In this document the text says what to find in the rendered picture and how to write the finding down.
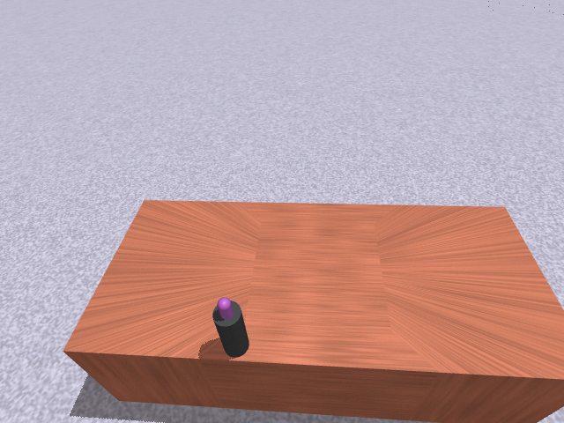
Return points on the bottle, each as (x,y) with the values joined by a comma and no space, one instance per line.
(230,325)

